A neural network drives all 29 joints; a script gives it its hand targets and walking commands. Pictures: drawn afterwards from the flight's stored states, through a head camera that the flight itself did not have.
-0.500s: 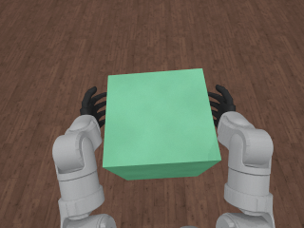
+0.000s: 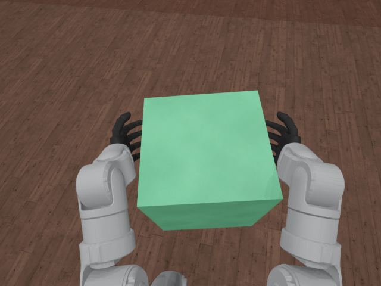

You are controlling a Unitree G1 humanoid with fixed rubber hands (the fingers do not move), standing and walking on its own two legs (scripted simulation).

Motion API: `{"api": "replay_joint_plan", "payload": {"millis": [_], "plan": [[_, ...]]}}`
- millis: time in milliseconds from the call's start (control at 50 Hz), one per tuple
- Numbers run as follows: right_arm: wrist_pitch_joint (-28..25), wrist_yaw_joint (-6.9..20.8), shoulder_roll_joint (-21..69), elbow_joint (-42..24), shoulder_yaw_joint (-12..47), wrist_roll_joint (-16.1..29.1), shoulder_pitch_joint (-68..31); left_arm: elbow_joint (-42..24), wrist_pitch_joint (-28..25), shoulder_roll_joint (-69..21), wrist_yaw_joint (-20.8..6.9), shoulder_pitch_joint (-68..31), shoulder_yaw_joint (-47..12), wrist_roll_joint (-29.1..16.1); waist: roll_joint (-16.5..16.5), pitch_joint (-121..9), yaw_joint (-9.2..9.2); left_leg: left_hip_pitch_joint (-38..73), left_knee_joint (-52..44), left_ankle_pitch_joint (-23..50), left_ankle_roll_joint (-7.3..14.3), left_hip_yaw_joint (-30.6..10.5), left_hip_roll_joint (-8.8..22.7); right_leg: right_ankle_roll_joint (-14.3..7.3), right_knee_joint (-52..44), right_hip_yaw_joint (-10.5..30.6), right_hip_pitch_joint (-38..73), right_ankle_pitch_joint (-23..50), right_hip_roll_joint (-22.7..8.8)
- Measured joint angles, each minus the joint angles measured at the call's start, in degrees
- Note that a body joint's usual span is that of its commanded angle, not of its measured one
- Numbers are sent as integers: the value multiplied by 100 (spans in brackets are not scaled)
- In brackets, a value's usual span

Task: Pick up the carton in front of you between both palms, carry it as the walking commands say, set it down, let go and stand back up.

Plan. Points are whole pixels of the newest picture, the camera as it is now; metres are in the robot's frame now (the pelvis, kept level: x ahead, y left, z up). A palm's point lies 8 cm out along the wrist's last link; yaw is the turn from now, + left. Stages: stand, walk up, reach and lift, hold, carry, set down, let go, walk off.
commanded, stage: carry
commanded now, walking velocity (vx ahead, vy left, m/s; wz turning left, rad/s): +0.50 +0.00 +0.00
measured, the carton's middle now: (204, 169) +0.35 +0.03 +0.05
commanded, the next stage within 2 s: none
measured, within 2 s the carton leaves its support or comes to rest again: neither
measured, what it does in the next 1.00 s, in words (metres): climbs: left foot, then right foot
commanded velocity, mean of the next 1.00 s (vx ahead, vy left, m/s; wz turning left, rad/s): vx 0.19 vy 0.00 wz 0.00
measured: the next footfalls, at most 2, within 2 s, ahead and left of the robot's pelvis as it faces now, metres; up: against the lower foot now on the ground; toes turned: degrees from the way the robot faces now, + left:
left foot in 0.22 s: +0.31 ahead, +0.13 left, +0.02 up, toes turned +4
right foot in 0.60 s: +0.54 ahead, -0.07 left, +0.05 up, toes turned -6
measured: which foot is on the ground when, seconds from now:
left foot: up 0.00-0.20, down 0.22-0.60, up 0.62-0.86, down 0.88-1.00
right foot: down 0.00-0.24, up 0.26-0.58, down 0.60-1.00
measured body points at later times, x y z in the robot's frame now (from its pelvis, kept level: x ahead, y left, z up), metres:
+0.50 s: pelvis +0.30 +0.04 +0.03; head +0.34 +0.05 +0.48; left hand +0.68 +0.17 +0.16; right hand +0.65 -0.14 +0.16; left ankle +0.27 +0.13 -0.71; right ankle +0.38 -0.08 -0.63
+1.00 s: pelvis +0.49 +0.02 +0.05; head +0.51 +0.03 +0.50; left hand +0.85 +0.18 +0.20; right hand +0.84 -0.12 +0.20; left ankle +0.48 +0.12 -0.69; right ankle +0.50 -0.07 -0.68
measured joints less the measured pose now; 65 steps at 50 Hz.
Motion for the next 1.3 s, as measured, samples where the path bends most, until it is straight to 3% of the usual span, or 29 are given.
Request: {"api": "replay_joint_plan", "payload": {"millis": [100, 200, 240, 280, 320, 380, 460, 580, 600, 640, 680, 720, 800, 880, 940, 1100, 1220, 1300], "plan": [[-129, -62, -84, -385, 135, 13, 67, -166, -128, 47, 11, -157, -60, -138, -9, -90, -93, -614, -1512, 289, -96, 139, 205, 112, -435, 108, 655, -292, -70], [8, -33, -245, -219, 219, 120, 7, -89, 20, 61, -25, -204, -93, 11, -119, -394, -372, -20, -3545, 685, -37, 572, 97, 377, -399, 231, 1327, -932, -277], [23, -40, -229, 79, 296, 136, -140, -31, 92, 172, -95, -174, -32, 72, -220, -441, -588, 306, -3678, 777, -28, 750, -53, 409, 578, 271, 1186, -1138, -497], [30, -115, -165, 348, 370, 72, -196, 98, 131, 259, -160, -96, 37, 100, -170, -423, -876, 456, -3495, 438, -11, 742, -113, 402, 2436, 628, 512, -955, -330], [93, -171, -141, 435, 407, 102, -111, 180, 180, 180, -190, -50, 159, 192, -101, -369, -1046, 732, -3680, 286, -9, 681, -134, 327, 3891, 738, -227, -827, -135], [70, -210, -172, 373, 395, 220, 30, 119, 160, -50, -221, -26, 295, 353, -79, -250, -1135, 1204, -4130, 246, -27, 610, -135, 241, 4353, 657, -1086, -496, -104], [-78, -218, -209, 209, 358, 360, -27, -168, -2, -151, -202, 12, 264, 452, -79, -142, -1116, 1791, -4595, 106, -60, 538, -105, 269, 3611, 542, -1811, -194, -239], [-89, -201, -261, 56, 373, 378, -276, -401, -21, 36, -144, -60, 115, 296, -7, -194, -841, 2492, -4609, -483, -278, 484, 35, 277, 925, 191, -1475, 630, -194], [-57, -182, -282, 52, 358, 355, -284, -344, 10, 63, -148, -109, 83, 257, -11, -214, -758, 2518, -4321, -645, -309, 511, 72, 219, 493, 97, -1210, 938, -144], [-9, -107, -409, 113, 309, 351, -321, -171, 21, 41, -139, -212, 17, 211, 121, -160, -540, 2162, -3145, -771, -380, 370, 180, 58, 630, -8, -1068, 607, -49], [62, -56, -449, 190, 258, 334, -310, -39, 68, 10, -69, -228, -15, 222, 114, -64, -403, 1641, -1906, -934, -374, 94, -11, -14, 584, -10, -891, 364, -48], [121, -36, -339, 180, 180, 262, -279, -63, 121, -26, -33, -147, 26, 195, 68, 22, -352, 1251, -1484, -968, -336, 46, -125, 56, 277, 15, -651, 408, -75], [42, 4, -130, -76, 92, 149, -247, -303, 54, -83, -28, -88, 130, 100, -4, 171, -333, 1069, -2829, -765, -370, 101, -142, 35, -200, 58, -279, 465, -105], [-73, 2, -140, -337, 162, 162, -172, -463, -18, -31, -42, -142, 57, 41, 26, 144, -387, 1530, -4571, 508, -294, 203, -73, 111, 36, 64, -94, 140, -65], [-20, -27, -122, -282, 244, 129, -41, -347, 75, 65, -104, -93, -7, 52, -124, -50, -487, 1719, -4461, 273, -221, 254, -157, 204, 128, 126, 115, -42, -153], [217, -21, -236, 534, 219, 25, -118, 479, 294, 77, -179, -204, 52, 337, -28, -597, -603, 2114, -4364, -207, -177, 302, -159, 303, 182, 181, 515, -479, -154], [90, 1, -135, 1285, 88, -154, -13, 1192, 122, -49, -313, -46, 225, 637, 6, -744, -630, 2346, -4394, -328, -163, 319, -166, 342, 166, 191, 738, -600, -164], [-116, 12, -69, 1419, 86, -189, 134, 1270, -88, -89, -351, 169, 226, 658, 2, -626, -627, 2453, -4433, -334, -160, 327, -166, 347, 133, 192, 842, -608, -166]]}}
